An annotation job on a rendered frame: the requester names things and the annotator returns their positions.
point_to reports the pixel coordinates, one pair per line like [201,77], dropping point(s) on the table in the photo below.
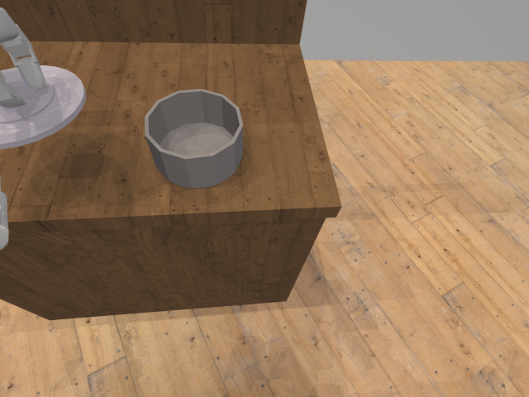
[95,229]

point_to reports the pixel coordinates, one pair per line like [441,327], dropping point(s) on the lid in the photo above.
[44,113]

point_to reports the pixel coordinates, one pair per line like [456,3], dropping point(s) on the knob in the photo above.
[15,79]

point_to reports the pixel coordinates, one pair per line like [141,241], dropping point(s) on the robot left hand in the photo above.
[14,41]

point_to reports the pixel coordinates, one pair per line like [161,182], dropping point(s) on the pot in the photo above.
[195,137]

